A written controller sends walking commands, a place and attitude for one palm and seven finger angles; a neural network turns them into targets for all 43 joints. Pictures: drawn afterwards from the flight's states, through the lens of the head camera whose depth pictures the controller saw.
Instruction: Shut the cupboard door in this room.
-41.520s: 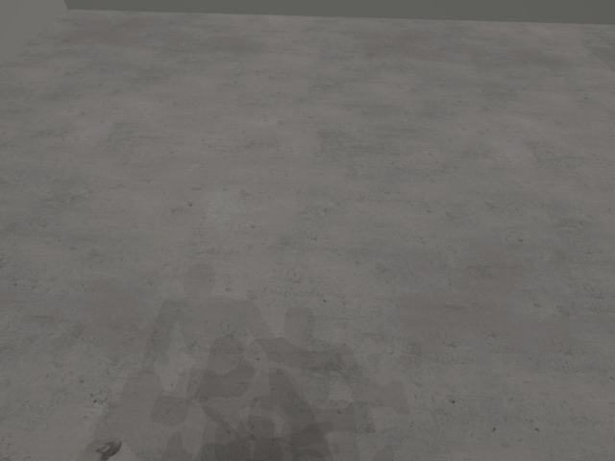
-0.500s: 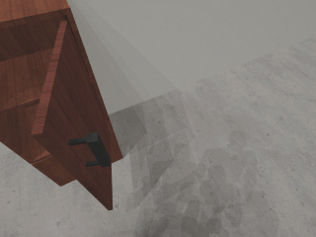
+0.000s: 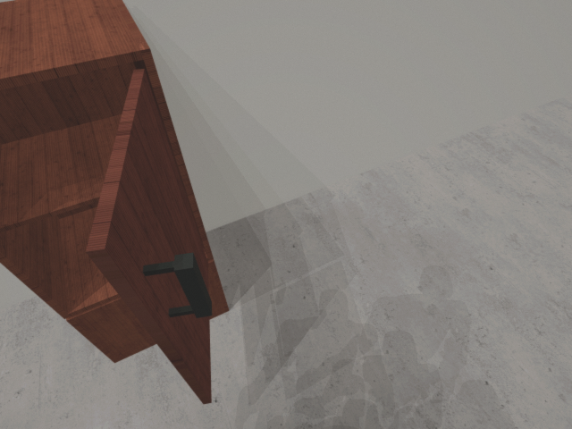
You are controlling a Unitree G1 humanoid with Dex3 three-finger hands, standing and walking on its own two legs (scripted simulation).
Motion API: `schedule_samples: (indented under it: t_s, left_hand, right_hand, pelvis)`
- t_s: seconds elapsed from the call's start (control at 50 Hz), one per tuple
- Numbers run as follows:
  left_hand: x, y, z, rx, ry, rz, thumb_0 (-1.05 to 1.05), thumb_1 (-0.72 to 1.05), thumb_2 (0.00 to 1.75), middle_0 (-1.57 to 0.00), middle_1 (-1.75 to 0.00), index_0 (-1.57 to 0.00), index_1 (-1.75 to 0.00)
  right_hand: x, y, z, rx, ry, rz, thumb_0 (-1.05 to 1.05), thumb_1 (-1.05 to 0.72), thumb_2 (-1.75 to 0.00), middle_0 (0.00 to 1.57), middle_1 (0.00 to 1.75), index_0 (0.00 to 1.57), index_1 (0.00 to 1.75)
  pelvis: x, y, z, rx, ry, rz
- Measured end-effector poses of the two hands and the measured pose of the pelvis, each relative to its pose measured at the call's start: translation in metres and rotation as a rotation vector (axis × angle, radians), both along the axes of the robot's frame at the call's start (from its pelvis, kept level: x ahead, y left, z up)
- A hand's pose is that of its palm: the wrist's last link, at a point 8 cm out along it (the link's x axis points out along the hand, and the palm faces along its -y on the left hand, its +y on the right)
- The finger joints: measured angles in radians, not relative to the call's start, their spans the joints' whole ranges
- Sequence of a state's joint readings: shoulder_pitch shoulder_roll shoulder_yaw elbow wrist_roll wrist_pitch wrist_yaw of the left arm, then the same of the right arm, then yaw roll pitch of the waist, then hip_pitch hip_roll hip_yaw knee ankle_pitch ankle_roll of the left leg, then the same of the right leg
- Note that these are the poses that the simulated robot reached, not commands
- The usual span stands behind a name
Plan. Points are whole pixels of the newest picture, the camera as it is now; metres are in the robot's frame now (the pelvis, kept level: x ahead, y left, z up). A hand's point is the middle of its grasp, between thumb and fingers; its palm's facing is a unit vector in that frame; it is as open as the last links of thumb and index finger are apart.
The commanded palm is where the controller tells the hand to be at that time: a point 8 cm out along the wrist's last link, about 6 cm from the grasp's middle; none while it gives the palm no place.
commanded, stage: turn or walk to find it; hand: left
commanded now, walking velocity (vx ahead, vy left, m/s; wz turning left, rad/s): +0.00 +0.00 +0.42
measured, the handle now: (180, 290) +0.29 +0.18 +0.03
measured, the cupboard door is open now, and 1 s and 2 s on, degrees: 73 73 73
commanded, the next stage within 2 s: stand and wait in 0.10 s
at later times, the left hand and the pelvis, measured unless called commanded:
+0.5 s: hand out of the picture +0.03 +0.18 -0.18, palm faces +0.16 -0.96 -0.22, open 7.3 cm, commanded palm none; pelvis +0.00 -0.01 -0.01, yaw +6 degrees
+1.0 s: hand out of the picture -0.02 +0.23 -0.18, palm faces +0.37 -0.89 -0.26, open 7.4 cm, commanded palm none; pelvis -0.01 +0.00 -0.01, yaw +21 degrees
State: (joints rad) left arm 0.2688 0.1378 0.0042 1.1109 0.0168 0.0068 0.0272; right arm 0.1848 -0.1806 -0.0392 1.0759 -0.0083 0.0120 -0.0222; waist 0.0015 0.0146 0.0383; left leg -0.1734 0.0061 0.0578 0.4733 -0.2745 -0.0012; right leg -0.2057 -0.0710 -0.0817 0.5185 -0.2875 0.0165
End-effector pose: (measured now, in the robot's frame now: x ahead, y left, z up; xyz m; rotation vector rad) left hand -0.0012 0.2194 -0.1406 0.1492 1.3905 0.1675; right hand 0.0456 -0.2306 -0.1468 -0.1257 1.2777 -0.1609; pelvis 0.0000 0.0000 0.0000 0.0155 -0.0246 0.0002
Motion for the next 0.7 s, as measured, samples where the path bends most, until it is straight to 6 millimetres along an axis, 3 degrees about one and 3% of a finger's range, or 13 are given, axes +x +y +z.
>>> schedule_samples:
  t_s: [0.14, 0.26, 0.42, 0.7]
  left_hand:
    - [0.014, 0.005, -0.004, 0.01, -0.04, 0.046, 0.01, 0.92, 0.9, -0.21, -0.3, -0.21, -0.3]
    - [0.02, 0.008, -0.004, 0.026, -0.065, 0.061, 0.0, 0.91, 0.9, -0.21, -0.3, -0.2, -0.3]
    - [0.018, 0.012, -0.007, 0.028, -0.087, 0.099, 0.0, 0.91, 0.9, -0.2, -0.3, -0.2, -0.3]
    - [-0.012, 0.01, -0.003, 0.055, -0.101, 0.199, 0.0, 0.91, 0.9, -0.21, -0.3, -0.2, -0.3]
  right_hand:
    - [-0.048, -0.009, -0.001, -0.021, 0.171, 0.017, 0.0, -0.92, -0.9, 0.2, 0.3, 0.19, 0.3]
    - [-0.056, -0.007, -0.002, -0.013, 0.205, 0.031, 0.01, -0.91, -0.9, 0.2, 0.3, 0.19, 0.3]
    - [-0.023, 0.001, -0.005, -0.006, 0.128, 0.081, 0.01, -0.91, -0.9, 0.2, 0.3, 0.19, 0.3]
    - [0.049, -0.017, 0.002, -0.051, 0.014, 0.21, 0.01, -0.91, -0.9, 0.2, 0.3, 0.2, 0.3]
  pelvis:
    - [-0.001, -0.007, -0.002, -0.006, 0.013, 0.043]
    - [-0.002, -0.01, -0.004, -0.01, 0.015, 0.064]
    - [-0.004, -0.009, -0.007, -0.014, 0.017, 0.097]
    - [-0.007, -0.018, -0.008, -0.015, 0.036, 0.191]
